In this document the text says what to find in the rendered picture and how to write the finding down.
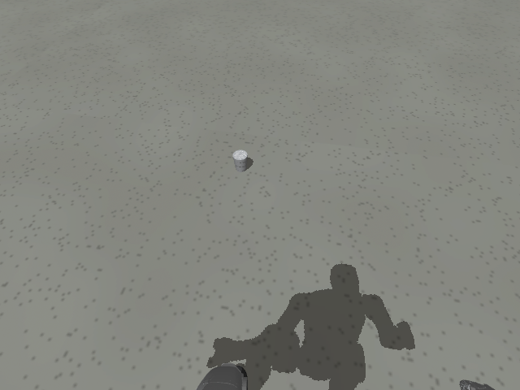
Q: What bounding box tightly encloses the cup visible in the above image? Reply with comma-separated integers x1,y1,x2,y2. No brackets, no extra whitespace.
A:
232,149,248,172

